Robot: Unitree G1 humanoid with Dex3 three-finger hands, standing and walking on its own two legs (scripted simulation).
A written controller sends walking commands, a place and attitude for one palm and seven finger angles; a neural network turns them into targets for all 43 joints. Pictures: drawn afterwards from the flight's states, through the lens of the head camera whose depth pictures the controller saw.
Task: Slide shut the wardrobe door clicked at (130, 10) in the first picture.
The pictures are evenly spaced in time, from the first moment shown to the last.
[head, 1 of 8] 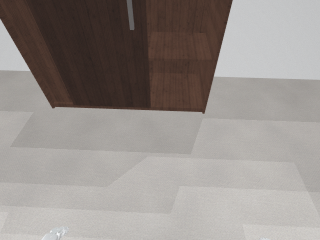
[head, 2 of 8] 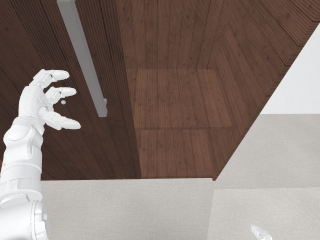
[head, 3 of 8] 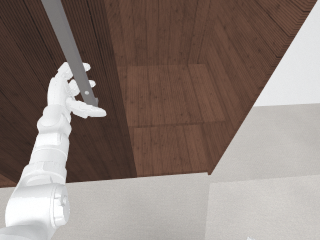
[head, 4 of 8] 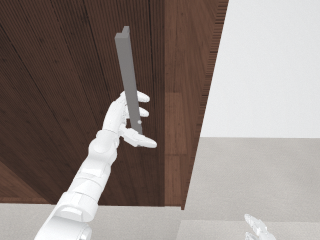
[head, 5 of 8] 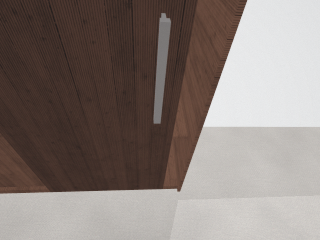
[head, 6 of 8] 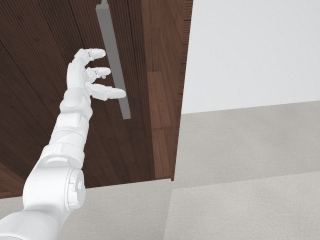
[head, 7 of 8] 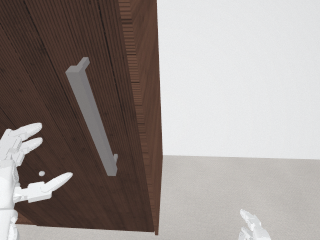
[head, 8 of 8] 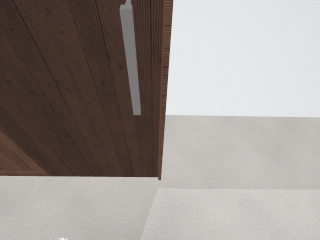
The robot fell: no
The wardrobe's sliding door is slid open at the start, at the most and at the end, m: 0.46 0.46 0.00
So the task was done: yes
